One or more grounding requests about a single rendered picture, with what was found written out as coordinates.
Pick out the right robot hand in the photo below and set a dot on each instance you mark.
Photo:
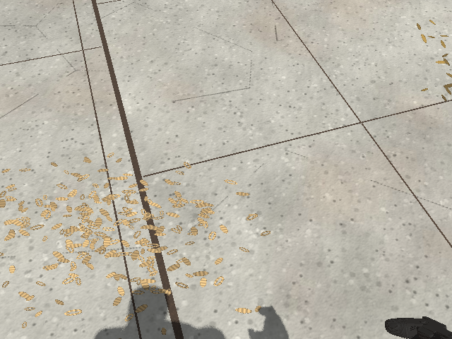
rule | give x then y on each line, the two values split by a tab
425	328

